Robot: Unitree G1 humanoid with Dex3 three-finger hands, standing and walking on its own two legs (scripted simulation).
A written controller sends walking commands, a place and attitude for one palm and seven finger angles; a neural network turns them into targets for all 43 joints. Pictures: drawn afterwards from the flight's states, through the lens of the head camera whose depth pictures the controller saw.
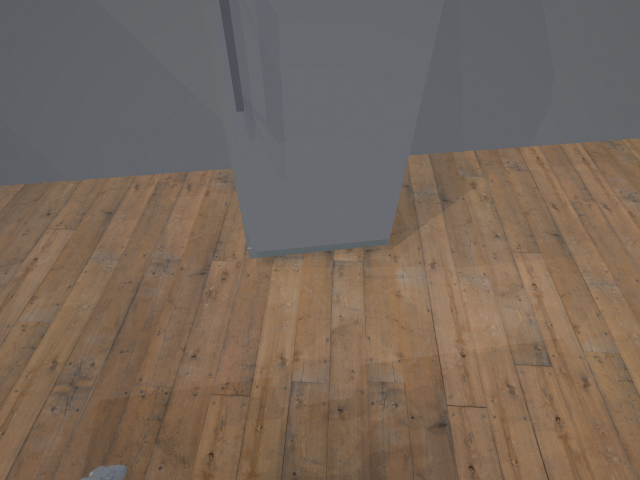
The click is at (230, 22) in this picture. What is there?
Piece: fridge door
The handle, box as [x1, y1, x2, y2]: [219, 0, 243, 111]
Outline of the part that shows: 219,0 237,111 243,110 243,103 228,0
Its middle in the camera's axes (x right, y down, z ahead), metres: -0.21 -0.46 +0.87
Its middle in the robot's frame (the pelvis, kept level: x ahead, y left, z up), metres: +0.96 +0.26 +0.13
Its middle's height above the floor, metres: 0.90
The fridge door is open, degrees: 0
